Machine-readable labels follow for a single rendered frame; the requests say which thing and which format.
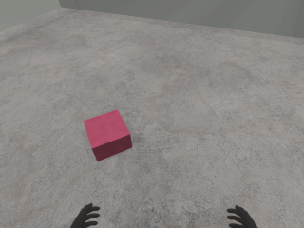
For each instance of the right robot hand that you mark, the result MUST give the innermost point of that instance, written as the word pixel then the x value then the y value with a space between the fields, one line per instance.
pixel 244 218

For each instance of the carton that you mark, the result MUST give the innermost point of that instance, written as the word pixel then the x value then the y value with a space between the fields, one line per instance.
pixel 107 134

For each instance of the left robot hand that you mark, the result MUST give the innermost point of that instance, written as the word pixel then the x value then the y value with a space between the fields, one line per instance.
pixel 83 216

